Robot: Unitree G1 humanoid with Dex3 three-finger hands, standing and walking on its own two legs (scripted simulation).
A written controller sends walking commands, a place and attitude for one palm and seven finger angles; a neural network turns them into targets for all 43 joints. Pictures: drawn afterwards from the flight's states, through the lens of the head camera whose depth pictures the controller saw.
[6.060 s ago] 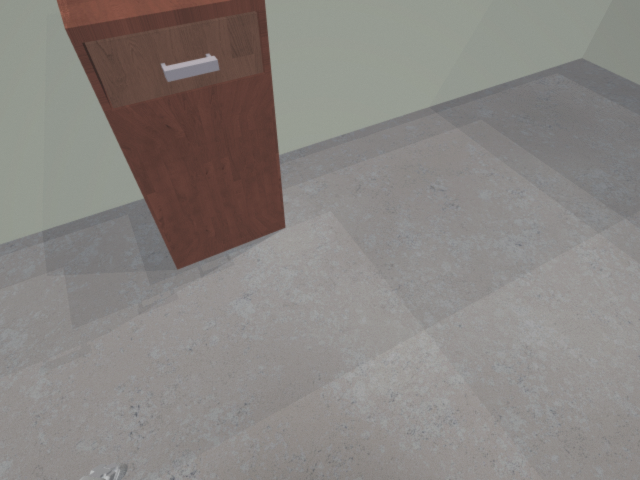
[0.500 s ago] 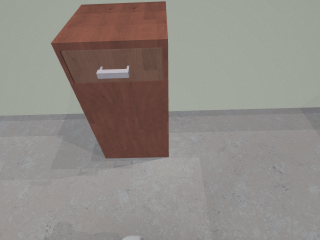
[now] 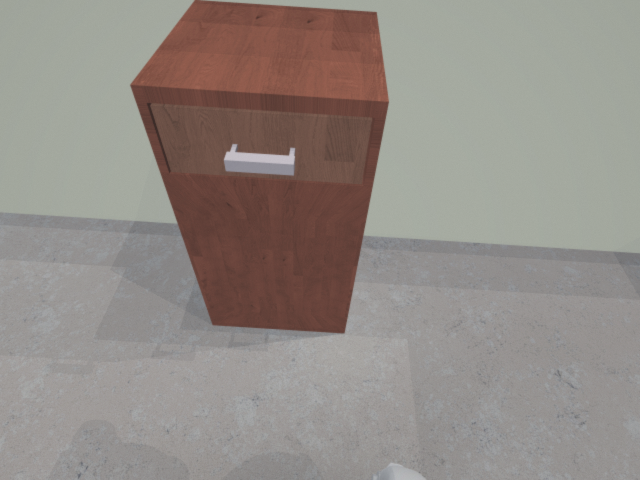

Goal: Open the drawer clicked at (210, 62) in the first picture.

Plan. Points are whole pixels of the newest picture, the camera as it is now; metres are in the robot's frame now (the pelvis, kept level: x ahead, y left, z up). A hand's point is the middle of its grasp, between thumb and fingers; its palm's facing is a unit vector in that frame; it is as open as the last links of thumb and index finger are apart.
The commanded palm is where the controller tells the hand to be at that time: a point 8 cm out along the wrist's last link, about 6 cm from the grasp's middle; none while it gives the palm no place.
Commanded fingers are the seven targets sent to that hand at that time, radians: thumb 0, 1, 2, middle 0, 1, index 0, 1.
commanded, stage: take the last steps up to it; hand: left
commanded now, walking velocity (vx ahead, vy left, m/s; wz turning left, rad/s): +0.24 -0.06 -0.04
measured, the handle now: (261, 156) +0.68 +0.15 +0.00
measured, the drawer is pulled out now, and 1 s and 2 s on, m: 0.00 0.00 0.00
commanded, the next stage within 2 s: come to a stop and stand still in 0.22 s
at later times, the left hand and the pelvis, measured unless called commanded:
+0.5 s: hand (235, 449) +0.20 +0.14 -0.18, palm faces +0.04 -0.98 -0.20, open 7.2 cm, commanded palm none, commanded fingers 0.00 0.90 0.90 -0.20 -0.30 -0.20 -0.30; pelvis +0.15 -0.04 -0.01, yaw +0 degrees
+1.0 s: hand out of the picture +0.16 +0.11 -0.17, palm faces +0.01 -0.96 -0.26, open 7.4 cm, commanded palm none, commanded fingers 0.00 0.90 0.90 -0.20 -0.30 -0.20 -0.30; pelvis +0.13 -0.07 -0.01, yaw -1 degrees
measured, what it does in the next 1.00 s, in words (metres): walks ahead: right foot, then left foot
